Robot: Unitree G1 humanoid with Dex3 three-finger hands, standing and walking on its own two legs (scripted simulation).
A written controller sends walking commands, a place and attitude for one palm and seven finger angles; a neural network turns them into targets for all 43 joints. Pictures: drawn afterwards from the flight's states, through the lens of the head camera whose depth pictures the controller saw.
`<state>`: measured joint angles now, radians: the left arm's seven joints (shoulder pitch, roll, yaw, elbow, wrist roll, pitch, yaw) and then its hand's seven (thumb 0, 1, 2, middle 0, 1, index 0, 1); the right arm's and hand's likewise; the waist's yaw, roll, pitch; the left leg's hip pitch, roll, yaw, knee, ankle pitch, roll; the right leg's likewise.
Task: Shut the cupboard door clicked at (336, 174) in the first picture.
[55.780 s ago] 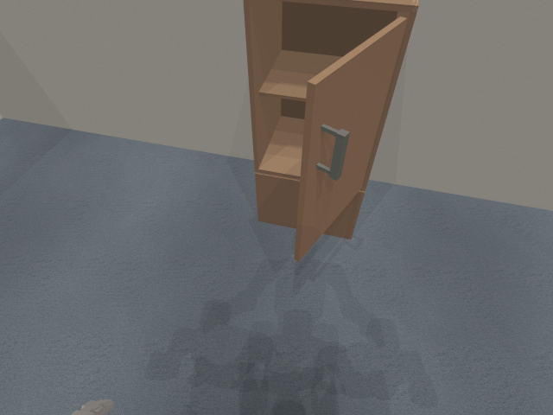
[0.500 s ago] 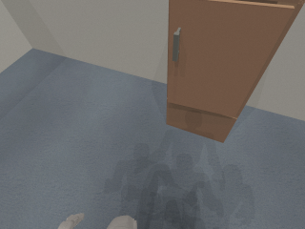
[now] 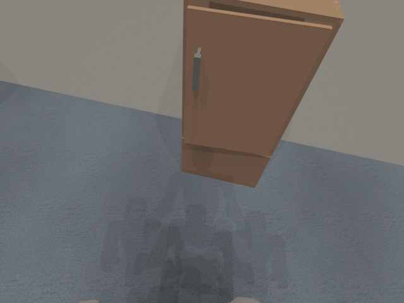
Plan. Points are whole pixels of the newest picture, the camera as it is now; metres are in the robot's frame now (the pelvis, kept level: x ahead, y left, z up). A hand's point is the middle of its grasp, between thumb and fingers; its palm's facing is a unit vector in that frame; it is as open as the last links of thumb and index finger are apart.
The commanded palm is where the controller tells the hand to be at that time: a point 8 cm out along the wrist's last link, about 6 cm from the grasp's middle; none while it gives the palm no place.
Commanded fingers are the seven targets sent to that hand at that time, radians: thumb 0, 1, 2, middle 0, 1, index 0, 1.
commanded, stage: take the last steps up to it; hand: left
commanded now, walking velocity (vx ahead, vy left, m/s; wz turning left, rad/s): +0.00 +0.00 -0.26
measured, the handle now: (197, 69) +0.77 +0.06 -0.01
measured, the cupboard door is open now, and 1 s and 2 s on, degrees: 4 4 4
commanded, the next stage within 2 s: come to a stop and stand still in 0.86 s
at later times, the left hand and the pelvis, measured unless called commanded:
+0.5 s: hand out of the picture +0.09 +0.16 -0.20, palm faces -0.05 -0.99 -0.13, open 7.4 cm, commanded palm none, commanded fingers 0.00 0.90 0.90 -0.20 -0.30 -0.20 -0.30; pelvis +0.09 -0.01 -0.02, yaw -5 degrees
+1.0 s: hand (178, 216) +0.34 +0.07 -0.17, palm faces -0.08 -0.97 -0.22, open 7.3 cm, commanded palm none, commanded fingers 0.00 0.90 0.90 -0.20 -0.30 -0.20 -0.30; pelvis +0.25 -0.10 -0.01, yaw -5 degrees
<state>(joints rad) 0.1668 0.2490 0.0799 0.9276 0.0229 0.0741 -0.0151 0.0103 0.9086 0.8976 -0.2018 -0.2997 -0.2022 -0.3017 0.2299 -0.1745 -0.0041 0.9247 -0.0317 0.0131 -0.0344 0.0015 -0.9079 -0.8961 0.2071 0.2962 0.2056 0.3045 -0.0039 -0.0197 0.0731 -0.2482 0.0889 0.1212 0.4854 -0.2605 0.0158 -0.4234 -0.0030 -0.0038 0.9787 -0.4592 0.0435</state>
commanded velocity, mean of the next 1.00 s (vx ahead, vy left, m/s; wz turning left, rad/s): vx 0.21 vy -0.04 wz -0.07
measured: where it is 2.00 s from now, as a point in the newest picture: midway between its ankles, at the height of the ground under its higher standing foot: (218, 290)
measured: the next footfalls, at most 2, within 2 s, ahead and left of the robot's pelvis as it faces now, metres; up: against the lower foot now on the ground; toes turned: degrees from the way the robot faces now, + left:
right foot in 0.16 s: +0.01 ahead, -0.15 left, +0.00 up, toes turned -5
left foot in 0.46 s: +0.17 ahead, +0.09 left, +0.00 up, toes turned +4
